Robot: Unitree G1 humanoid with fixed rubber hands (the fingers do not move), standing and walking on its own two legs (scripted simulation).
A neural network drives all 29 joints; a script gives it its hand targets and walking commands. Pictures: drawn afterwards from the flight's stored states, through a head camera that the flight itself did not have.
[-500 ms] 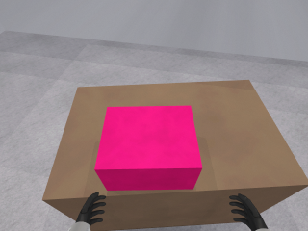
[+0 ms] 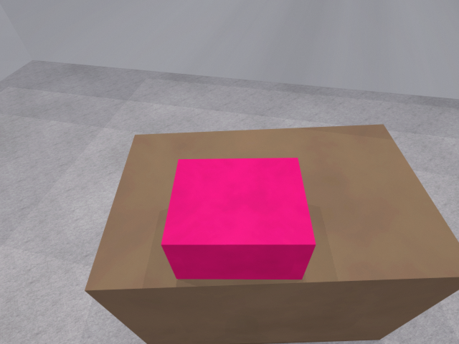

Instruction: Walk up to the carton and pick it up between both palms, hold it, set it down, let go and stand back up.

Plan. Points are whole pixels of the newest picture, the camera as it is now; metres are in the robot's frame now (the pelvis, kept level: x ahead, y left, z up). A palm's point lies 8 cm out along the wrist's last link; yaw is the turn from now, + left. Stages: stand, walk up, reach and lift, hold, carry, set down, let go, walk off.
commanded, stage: stand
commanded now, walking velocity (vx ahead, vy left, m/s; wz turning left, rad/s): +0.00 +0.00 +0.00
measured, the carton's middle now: (238, 217) +0.40 +0.02 -0.07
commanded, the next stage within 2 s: none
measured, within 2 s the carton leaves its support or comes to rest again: neither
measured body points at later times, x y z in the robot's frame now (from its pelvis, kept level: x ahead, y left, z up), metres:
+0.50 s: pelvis -0.05 +0.02 +0.00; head -0.06 +0.03 +0.45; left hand -0.06 +0.27 -0.15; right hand -0.04 -0.22 -0.15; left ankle +0.04 +0.11 -0.74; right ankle -0.02 -0.11 -0.74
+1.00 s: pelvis -0.07 +0.02 +0.00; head -0.08 +0.02 +0.45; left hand -0.10 +0.26 -0.15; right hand -0.07 -0.23 -0.15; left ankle +0.03 +0.11 -0.74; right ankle -0.03 -0.11 -0.74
